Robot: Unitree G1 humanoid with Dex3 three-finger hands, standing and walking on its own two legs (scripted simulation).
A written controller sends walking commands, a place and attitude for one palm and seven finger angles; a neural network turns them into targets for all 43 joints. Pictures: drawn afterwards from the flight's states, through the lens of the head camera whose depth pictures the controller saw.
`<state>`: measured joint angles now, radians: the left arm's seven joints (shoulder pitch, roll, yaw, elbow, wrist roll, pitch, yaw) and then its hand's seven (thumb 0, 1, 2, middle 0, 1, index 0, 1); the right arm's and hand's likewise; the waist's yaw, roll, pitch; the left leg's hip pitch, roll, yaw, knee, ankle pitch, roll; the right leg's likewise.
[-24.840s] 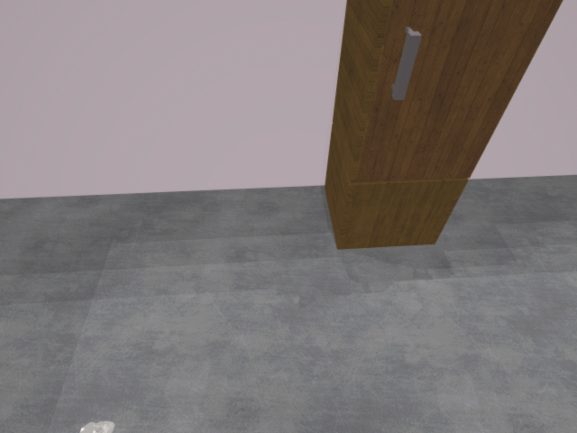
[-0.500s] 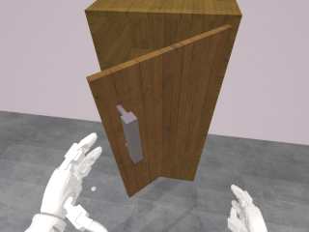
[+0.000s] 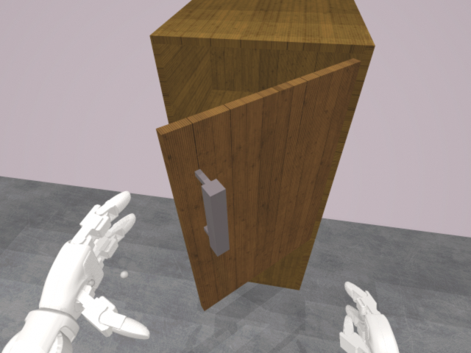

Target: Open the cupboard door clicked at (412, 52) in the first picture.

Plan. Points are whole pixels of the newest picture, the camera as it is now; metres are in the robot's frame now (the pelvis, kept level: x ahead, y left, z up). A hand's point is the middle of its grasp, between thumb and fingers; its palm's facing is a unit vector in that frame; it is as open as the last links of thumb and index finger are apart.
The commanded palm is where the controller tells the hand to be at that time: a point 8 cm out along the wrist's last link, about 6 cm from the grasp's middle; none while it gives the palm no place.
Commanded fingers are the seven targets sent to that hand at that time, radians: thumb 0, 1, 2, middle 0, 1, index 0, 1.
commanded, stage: draw the hand back to the body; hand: left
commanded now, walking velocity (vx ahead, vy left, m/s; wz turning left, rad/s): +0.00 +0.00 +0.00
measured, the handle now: (210, 213) +0.32 +0.09 +0.10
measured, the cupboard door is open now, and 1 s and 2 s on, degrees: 45 45 45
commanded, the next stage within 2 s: step back with the hand held close in 1.04 s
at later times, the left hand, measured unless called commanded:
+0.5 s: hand (80, 242) +0.21 +0.23 +0.16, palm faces +0.39 -0.83 -0.39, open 11.0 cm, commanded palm +0.16 +0.28 +0.18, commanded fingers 0.00 0.65 0.80 -0.19 -0.30 -0.19 -0.30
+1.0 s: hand (68, 236) +0.21 +0.25 +0.17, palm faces +0.43 -0.81 -0.39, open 7.5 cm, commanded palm +0.16 +0.29 +0.19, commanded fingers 0.00 0.90 0.90 -0.20 -0.30 -0.20 -0.30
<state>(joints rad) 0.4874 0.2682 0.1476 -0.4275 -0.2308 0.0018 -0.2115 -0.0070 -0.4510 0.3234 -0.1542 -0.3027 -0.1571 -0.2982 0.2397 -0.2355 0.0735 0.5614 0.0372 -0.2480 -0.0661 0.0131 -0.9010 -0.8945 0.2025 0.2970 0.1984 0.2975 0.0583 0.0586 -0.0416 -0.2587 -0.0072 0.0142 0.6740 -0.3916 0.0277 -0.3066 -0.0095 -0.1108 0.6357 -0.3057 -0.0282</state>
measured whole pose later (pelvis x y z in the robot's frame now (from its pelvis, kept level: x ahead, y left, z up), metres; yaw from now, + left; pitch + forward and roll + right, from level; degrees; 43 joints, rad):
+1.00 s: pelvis +0.02 -0.01 +0.02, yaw -1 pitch -5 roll -1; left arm 0.46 0.33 0.31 -0.36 -0.05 -0.09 0.12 0.02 0.88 0.90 -0.21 -0.30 -0.21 -0.30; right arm 0.18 -0.22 0.02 0.66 0.00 -0.11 -0.07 0.01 -0.90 -0.89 0.20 0.30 0.20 0.30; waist 0.08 0.07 0.04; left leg -0.02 0.01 0.04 0.39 -0.28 0.01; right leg -0.08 0.02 -0.09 0.37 -0.20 -0.04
